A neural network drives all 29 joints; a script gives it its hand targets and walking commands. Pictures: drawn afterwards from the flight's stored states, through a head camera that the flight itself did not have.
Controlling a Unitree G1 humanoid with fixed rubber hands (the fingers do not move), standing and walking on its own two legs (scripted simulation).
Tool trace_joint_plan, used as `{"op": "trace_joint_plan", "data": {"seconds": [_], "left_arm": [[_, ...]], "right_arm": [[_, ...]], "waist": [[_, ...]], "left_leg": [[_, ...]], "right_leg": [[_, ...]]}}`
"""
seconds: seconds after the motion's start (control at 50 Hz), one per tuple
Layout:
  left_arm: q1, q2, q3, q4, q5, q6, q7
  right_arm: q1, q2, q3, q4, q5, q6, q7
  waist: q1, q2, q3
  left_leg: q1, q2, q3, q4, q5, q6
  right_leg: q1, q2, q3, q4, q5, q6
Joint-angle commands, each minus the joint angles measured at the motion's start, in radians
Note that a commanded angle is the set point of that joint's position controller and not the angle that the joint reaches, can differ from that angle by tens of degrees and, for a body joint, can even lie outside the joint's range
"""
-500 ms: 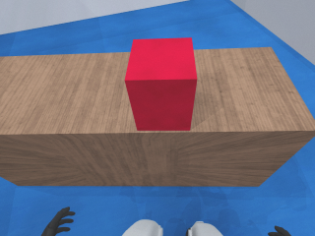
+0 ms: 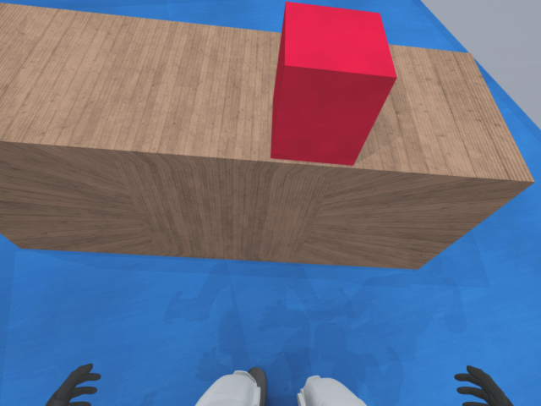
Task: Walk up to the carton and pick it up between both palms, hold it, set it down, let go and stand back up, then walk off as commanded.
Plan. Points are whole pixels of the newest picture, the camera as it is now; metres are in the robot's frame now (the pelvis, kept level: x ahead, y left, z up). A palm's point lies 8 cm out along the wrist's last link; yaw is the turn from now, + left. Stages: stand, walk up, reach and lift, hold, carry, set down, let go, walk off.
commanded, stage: walk off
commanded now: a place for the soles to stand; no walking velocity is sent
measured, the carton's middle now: (322, 89) +0.73 -0.08 -0.03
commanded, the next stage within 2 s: none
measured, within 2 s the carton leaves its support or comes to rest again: neither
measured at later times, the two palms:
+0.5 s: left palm out of the picture -0.04 +0.36 -0.14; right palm out of the picture -0.14 -0.28 -0.08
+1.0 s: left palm out of the picture -0.26 +0.20 -0.08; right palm out of the picture -0.28 -0.45 -0.12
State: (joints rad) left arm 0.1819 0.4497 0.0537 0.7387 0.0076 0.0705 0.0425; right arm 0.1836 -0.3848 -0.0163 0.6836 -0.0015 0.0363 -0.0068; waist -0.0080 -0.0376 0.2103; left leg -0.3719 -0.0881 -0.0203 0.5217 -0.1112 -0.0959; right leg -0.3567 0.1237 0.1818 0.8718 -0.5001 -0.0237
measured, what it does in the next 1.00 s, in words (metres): walks backwards: right foot, then left foot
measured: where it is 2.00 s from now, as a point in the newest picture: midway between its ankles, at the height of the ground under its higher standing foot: outside the picture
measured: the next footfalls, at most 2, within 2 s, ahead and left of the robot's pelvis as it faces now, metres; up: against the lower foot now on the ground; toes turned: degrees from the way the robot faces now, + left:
right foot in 0.06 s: +0.05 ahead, -0.15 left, +0.00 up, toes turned +7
left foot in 0.20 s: -0.09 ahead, +0.14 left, +0.00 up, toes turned -12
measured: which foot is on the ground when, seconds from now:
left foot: down 0.00-0.04, up 0.06-0.18, down 0.20-0.80, up 0.82-1.00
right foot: up 0.00-0.04, down 0.06-0.18, up 0.20-0.78, down 0.80-1.00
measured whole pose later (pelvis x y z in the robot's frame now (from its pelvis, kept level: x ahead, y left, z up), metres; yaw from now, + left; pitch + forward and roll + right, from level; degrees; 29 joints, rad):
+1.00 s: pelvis -0.34 -0.13 -0.01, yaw -3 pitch -4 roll +4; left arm 0.25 0.44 0.09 0.76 0.02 0.05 -0.01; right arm 0.27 -0.40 -0.04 0.81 -0.01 0.00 -0.06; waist 0.04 -0.03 0.12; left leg -0.57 -0.09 -0.19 1.15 -0.40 0.00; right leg -0.38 0.08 0.14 0.75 -0.45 0.01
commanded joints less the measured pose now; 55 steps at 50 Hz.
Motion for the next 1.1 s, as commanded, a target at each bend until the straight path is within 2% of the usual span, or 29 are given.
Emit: {"op": "trace_joint_plan", "data": {"seconds": [0.0, 0.02, 0.04, 0.08, 0.1, 0.12, 0.14, 0.16, 0.18, 0.22, 0.24, 0.26, 0.28, 0.3, 0.32, 0.4, 0.54, 0.6, 0.7, 0.74, 0.76, 0.78, 0.8, 0.84, 0.88, 0.9, 0.94, 1.0, 1.08], "left_arm": [[0.363, 0.213, 0.138, 0.062, -0.019, -0.023, 0.015], [0.095, 0.218, 0.131, -0.02, -0.003, -0.025, 0.022], [-0.152, 0.231, 0.121, -0.106, 0.025, -0.026, 0.024], [-0.404, 0.211, 0.11, -0.178, 0.049, -0.041, 0.024], [-0.422, 0.197, 0.106, -0.187, 0.061, -0.047, 0.036], [-0.364, 0.164, 0.085, -0.171, 0.049, -0.045, 0.03], [-0.239, 0.162, 0.072, -0.153, 0.045, -0.038, 0.026], [-0.118, 0.143, 0.057, -0.14, 0.05, -0.02, 0.014], [-0.061, 0.127, 0.048, -0.141, 0.048, -0.014, 0.007], [0.123, 0.11, 0.051, -0.102, 0.027, 0.016, -0.014], [0.071, 0.135, 0.069, -0.127, 0.032, 0.01, -0.005], [-0.002, 0.176, 0.085, -0.133, 0.041, 0.012, 0.001], [-0.075, 0.21, 0.101, -0.13, 0.039, 0.016, -0.005], [-0.042, 0.205, 0.095, -0.11, 0.032, 0.023, -0.012], [-0.001, 0.192, 0.092, -0.106, 0.034, 0.027, -0.014], [0.029, 0.194, 0.1, -0.118, 0.043, 0.033, -0.03], [0.065, 0.201, 0.115, -0.126, 0.06, 0.041, -0.054], [0.107, 0.208, 0.126, -0.12, 0.058, 0.039, -0.063], [0.188, 0.209, 0.131, -0.078, 0.039, 0.023, -0.092], [0.314, 0.176, 0.138, -0.021, 0.018, 0.005, -0.097], [0.398, 0.175, 0.145, 0.017, 0.014, -0.008, -0.086], [0.383, 0.177, 0.138, 0.004, 0.022, -0.018, -0.078], [0.31, 0.245, 0.142, -0.041, 0.039, -0.025, -0.073], [0.063, 0.297, 0.147, -0.105, 0.032, -0.016, -0.056], [-0.017, 0.251, 0.12, -0.066, 0.02, -0.042, -0.047], [-0.027, 0.232, 0.122, -0.064, 0.018, -0.057, -0.043], [0.026, 0.201, 0.118, -0.038, 0.011, -0.084, -0.035], [0.154, 0.194, 0.116, -0.024, 0.019, -0.097, -0.028], [0.261, 0.236, 0.123, 0.008, 0.01, -0.111, -0.026]], "right_arm": [[-0.137, -0.208, -0.146, -0.109, -0.012, 0.024, -0.02], [0.018, -0.148, -0.132, -0.068, -0.005, 0.027, -0.017], [0.194, -0.177, -0.139, -0.03, -0.018, 0.032, -0.026], [0.373, -0.2, -0.128, 0.049, 0.01, 0.029, -0.023], [0.36, -0.244, -0.14, 0.035, 0.01, 0.042, -0.019], [0.293, -0.246, -0.127, 0.032, 0.028, 0.032, -0.018], [0.247, -0.242, -0.114, 0.04, 0.02, 0.014, -0.015], [0.131, -0.251, -0.1, 0.041, 0.004, -0.015, -0.028], [0.083, -0.251, -0.094, 0.021, -0.006, -0.034, -0.033], [0.063, -0.295, -0.11, -0.009, -0.012, -0.025, -0.057], [0.073, -0.365, -0.124, -0.039, 0.001, -0.036, -0.063], [0.092, -0.366, -0.135, -0.034, -0.005, -0.043, -0.069], [0.096, -0.347, -0.138, -0.021, -0.015, -0.048, -0.073], [0.084, -0.302, -0.127, -0.016, -0.012, -0.048, -0.074], [0.098, -0.281, -0.119, -0.004, -0.006, -0.048, -0.08], [0.192, -0.269, -0.128, 0.028, -0.004, -0.07, -0.097], [0.231, -0.299, -0.143, 0.025, -0.011, -0.092, -0.103], [0.163, -0.335, -0.152, 0.02, -0.025, -0.09, -0.097], [0.032, -0.369, -0.164, -0.011, -0.052, -0.074, -0.079], [-0.043, -0.361, -0.159, -0.019, -0.071, -0.058, -0.071], [-0.043, -0.316, -0.146, -0.016, -0.08, -0.05, -0.075], [-0.004, -0.261, -0.123, -0.013, -0.066, -0.049, -0.078], [0.038, -0.205, -0.1, -0.006, -0.049, -0.048, -0.081], [0.02, -0.28, -0.13, 0.021, -0.047, -0.044, -0.092], [0.133, -0.29, -0.142, 0.12, -0.04, -0.04, -0.072], [0.178, -0.287, -0.131, 0.139, -0.034, -0.038, -0.056], [0.22, -0.257, -0.115, 0.148, -0.025, -0.036, -0.024], [0.162, -0.242, -0.108, 0.145, -0.039, -0.033, -0.011], [0.16, -0.255, -0.115, 0.123, -0.032, -0.033, 0.012]], "waist": [[0.151, 0.116, -0.272], [0.056, -0.312, -0.289], [-0.079, -0.187, -0.272], [-0.235, -0.117, -0.169], [-0.235, -0.214, -0.066], [-0.197, -0.197, 0.037], [-0.16, -0.082, 0.053], [-0.068, 0.138, 0.072], [-0.008, 0.216, 0.018], [0.069, 0.199, -0.165], [0.012, 0.25, -0.186], [-0.018, 0.228, -0.169], [-0.026, 0.205, -0.117], [-0.006, 0.15, -0.121], [-0.004, 0.174, -0.133], [-0.013, 0.08, -0.22], [-0.019, 0.076, -0.235], [-0.004, 0.165, -0.187], [0.051, 0.275, -0.163], [0.126, 0.303, -0.21], [0.176, 0.178, -0.228], [0.178, -0.012, -0.196], [0.165, -0.249, -0.102], [0.083, -0.275, 0.063], [-0.004, -0.169, 0.088], [-0.017, -0.115, 0.018], [-0.005, -0.074, -0.152], [0.051, -0.088, -0.233], [0.065, -0.042, -0.279]], "left_leg": [[0.291, -0.02, -0.032, 0.382, 0.07, -0.204], [0.309, -0.054, -0.111, 0.865, -0.555, 0.008], [0.366, -0.008, -0.302, 0.99, -0.484, 0.091], [0.304, 0.015, -0.362, 0.968, -0.513, 0.16], [0.32, 0.077, -0.42, 0.839, -0.533, 0.179], [0.261, 0.15, -0.448, 0.529, -0.531, 0.189], [0.194, 0.257, -0.5, -0.028, -0.424, 0.172], [0.063, 0.247, -0.576, -0.213, -0.094, 0.11], [0.104, 0.239, -0.572, -0.077, 0.263, 0.02], [0.182, 0.304, -0.41, 0.1, 0.711, 0.007], [0.151, 0.377, -0.557, 0.006, 0.575, 0.064], [0.128, 0.376, -0.652, -0.068, 0.343, 0.087], [0.124, 0.331, -0.645, -0.076, 0.268, 0.075], [0.197, 0.282, -0.528, 0.0, 0.372, 0.047], [0.26, 0.262, -0.482, 0.045, 0.397, 0.023], [0.409, 0.286, -0.5, 0.036, 0.32, 0.07], [0.324, 0.353, -0.583, -0.009, 0.056, 0.251], [0.168, 0.371, -0.581, -0.058, -0.195, 0.312], [-0.11, 0.317, -0.42, -0.178, -0.523, 0.258], [-0.276, 0.251, -0.261, -0.076, -0.491, 0.209], [-0.386, 0.192, -0.206, 0.148, -0.507, 0.184], [-0.445, 0.066, -0.134, 0.364, -0.586, 0.156], [-0.494, -0.075, -0.096, 0.58, -0.616, 0.117], [-0.345, -0.073, -0.253, 0.79, -0.487, 0.078], [-0.273, -0.029, -0.224, 0.776, -0.309, 0.054], [-0.253, 0.001, -0.183, 0.748, -0.247, 0.057], [-0.188, 0.022, -0.139, 0.721, -0.205, 0.067], [-0.2, 0.022, -0.125, 0.644, -0.226, 0.073], [-0.241, -0.004, -0.114, 0.566, -0.326, 0.092]], "right_leg": [[0.174, -0.141, -0.153, -0.565, 0.262, -0.162], [-0.061, -0.371, 0.243, -0.59, 0.451, -0.229], [-0.342, -0.452, 0.45, -0.549, 0.412, -0.263], [-0.402, -0.399, 0.213, -0.506, 0.427, -0.224], [-0.555, -0.425, 0.261, -0.42, 0.408, -0.188], [-0.548, -0.358, 0.23, -0.288, 0.409, -0.139], [-0.374, -0.227, 0.13, -0.036, 0.405, -0.037], [-0.253, -0.031, 0.083, 0.131, 0.101, 0.006], [-0.285, 0.012, 0.067, 0.216, -0.057, -0.003], [-0.284, 0.018, 0.088, 0.303, -0.02, -0.031], [-0.294, 0.036, 0.131, 0.33, -0.012, -0.012], [-0.29, 0.051, 0.168, 0.383, -0.012, 0.011], [-0.284, 0.066, 0.194, 0.423, -0.012, 0.024], [-0.321, 0.064, 0.188, 0.439, 0.027, 0.019], [-0.348, 0.05, 0.178, 0.416, 0.066, 0.005], [-0.342, 0.03, 0.17, 0.409, 0.107, 0.01], [-0.298, 0.001, 0.15, 0.446, 0.078, 0.021], [-0.232, -0.036, 0.125, 0.44, 0.071, 0.027], [0.042, -0.113, -0.046, 0.11, -0.017, 0.014], [0.346, -0.154, -0.063, -0.158, -0.006, -0.023], [0.46, -0.15, -0.002, -0.225, -0.044, -0.025], [0.363, -0.12, 0.074, -0.27, -0.119, -0.02], [0.12, -0.235, 0.357, -0.481, -0.4, -0.04], [-0.321, -0.335, 0.646, -0.811, -0.65, -0.062], [-0.32, -0.269, 0.514, -0.765, -0.531, 0.051], [-0.213, -0.252, 0.403, -0.69, -0.432, 0.057], [-0.02, -0.224, 0.311, -0.629, -0.363, 0.041], [0.164, -0.228, 0.308, -0.611, -0.292, -0.018], [0.353, -0.274, 0.339, -0.653, -0.303, -0.037]]}}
